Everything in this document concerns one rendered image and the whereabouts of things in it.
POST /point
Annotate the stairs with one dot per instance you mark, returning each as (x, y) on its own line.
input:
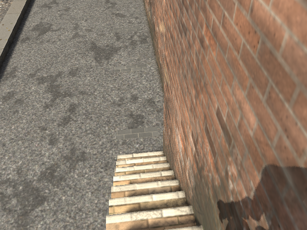
(146, 196)

